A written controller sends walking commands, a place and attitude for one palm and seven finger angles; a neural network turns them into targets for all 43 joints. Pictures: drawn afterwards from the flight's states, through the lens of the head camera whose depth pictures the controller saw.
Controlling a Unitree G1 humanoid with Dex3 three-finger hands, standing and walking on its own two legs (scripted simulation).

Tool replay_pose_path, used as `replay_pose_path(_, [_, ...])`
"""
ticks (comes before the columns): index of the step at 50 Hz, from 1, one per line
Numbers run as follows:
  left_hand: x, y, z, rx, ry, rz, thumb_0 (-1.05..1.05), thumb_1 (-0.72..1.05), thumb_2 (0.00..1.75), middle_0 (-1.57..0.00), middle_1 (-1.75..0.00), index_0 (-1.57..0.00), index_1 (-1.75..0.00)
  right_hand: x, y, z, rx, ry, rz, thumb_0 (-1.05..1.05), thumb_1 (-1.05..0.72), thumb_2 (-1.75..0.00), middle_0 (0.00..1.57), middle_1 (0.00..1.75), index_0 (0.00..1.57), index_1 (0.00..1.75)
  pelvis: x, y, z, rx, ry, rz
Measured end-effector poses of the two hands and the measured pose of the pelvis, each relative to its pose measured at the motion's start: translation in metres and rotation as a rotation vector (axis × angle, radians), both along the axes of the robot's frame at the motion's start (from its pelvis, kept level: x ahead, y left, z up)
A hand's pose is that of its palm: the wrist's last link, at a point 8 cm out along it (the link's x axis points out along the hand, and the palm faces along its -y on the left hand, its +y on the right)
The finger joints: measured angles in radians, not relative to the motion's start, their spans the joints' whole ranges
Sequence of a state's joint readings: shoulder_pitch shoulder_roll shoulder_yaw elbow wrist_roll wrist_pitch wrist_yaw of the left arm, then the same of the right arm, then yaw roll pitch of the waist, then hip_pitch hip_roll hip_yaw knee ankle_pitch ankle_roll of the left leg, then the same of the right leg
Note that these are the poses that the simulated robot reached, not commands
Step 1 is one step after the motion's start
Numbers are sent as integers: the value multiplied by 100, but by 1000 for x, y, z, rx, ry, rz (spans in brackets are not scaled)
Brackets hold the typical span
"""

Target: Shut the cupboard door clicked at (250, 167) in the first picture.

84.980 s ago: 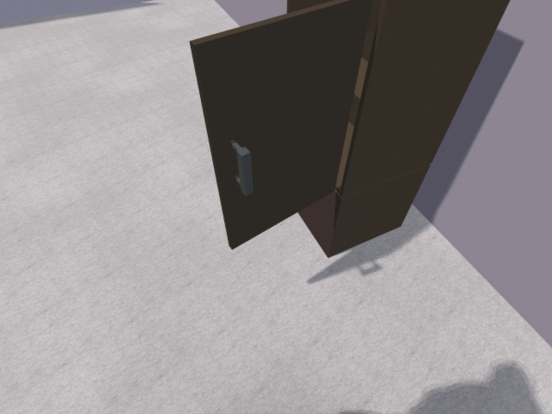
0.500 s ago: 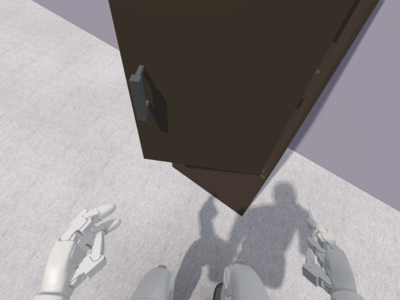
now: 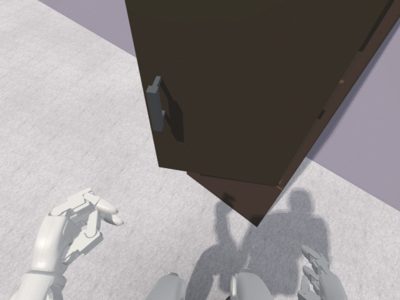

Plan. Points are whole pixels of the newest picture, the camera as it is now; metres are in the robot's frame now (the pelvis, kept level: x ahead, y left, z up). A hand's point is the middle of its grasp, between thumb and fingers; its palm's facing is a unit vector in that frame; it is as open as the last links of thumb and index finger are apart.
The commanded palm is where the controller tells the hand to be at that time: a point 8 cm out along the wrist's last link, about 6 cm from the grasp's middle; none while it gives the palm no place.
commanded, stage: raise the hand and make a fist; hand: left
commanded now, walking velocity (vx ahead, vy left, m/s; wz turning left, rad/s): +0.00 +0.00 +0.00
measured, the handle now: (158, 104) +0.51 +0.14 +0.08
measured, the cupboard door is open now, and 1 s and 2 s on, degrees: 30 30 30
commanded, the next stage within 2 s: bring the fist close to the handle in 0.98 s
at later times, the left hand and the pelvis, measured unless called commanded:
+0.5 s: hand (112, 216) +0.25 +0.17 +0.06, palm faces -0.15 -0.99 -0.03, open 3.1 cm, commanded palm +0.23 +0.23 +0.08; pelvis +0.03 +0.00 +0.01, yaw -1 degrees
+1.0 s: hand (104, 216) +0.24 +0.18 +0.08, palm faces -0.10 -0.99 -0.05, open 3.1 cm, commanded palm +0.22 +0.23 +0.08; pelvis +0.02 -0.01 +0.02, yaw +0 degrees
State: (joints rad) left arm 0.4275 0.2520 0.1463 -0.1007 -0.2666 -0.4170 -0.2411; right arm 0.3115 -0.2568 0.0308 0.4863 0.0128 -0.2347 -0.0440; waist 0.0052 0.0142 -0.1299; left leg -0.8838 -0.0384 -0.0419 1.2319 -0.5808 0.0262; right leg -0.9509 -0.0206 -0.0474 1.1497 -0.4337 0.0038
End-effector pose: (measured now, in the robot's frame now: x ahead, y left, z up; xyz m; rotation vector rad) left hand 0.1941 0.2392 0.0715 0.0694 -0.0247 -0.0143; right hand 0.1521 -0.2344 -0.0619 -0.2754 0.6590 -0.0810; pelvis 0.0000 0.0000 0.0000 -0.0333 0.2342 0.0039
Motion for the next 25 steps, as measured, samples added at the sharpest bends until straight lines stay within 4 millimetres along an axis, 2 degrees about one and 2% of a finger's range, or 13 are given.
replay_pose_path(6, [19, -21, -26, -25, 129, -175, 2, 91, 90, -99, -117, -99, -117, 21, -7, 3, -20, -25, -24, 2, -90, -90, 20, 30, 20, 30, 7, 2, -2, -4, 18, -6])
replay_pose_path(8, [24, -18, -22, -24, 141, -166, 2, 90, 90, -103, -121, -103, -120, 28, -5, 8, -15, -38, -37, 2, -90, -90, 20, 30, 20, 30, 11, 1, 1, -4, 18, -11])
replay_pose_path(13, [31, 2, 11, -14, 35, -38, 2, 90, 90, -112, -131, -112, -130, 44, 4, 17, 15, -53, -30, 2, -91, -90, 20, 30, 20, 30, 22, 0, 8, -6, 18, -8])
replay_pose_path(15, [33, 5, 17, -9, 11, -18, 2, 90, 90, -116, -135, -116, -134, 49, 8, 17, 28, -52, -13, 2, -91, -90, 20, 30, 20, 30, 25, 0, 10, -8, 20, -3])
replay_pose_path(17, [35, 2, 13, -11, 30, -36, 2, 91, 90, -119, -139, -119, -138, 53, 11, 16, 37, -49, 1, 2, -90, -90, 20, 30, 20, 30, 27, 0, 10, -9, 21, 0])
replay_pose_path(22, [39, -11, -10, -31, 152, -133, 2, 91, 90, -125, -145, -125, -145, 54, 11, 16, 36, -42, 6, 2, -90, -90, 20, 30, 20, 30, 28, -1, 11, -6, 21, -5])
replay_pose_path(25, [41, -9, -5, -31, 132, -129, 2, 90, 90, -127, -148, -127, -147, 51, 8, 18, 26, -36, -6, 2, -90, -90, 20, 30, 20, 30, 28, -3, 12, -6, 15, -9])
